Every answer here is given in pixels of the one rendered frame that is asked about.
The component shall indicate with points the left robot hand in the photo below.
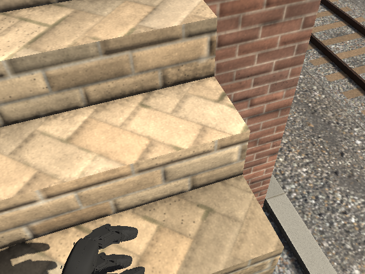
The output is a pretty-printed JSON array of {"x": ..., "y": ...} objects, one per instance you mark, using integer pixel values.
[{"x": 84, "y": 257}]

